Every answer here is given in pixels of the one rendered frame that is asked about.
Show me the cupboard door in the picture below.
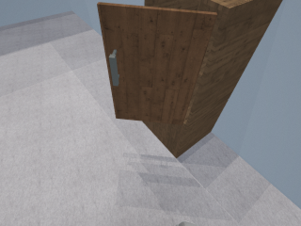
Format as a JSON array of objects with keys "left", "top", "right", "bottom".
[{"left": 97, "top": 2, "right": 217, "bottom": 125}]

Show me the handle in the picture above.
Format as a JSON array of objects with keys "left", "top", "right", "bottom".
[{"left": 109, "top": 49, "right": 119, "bottom": 87}]

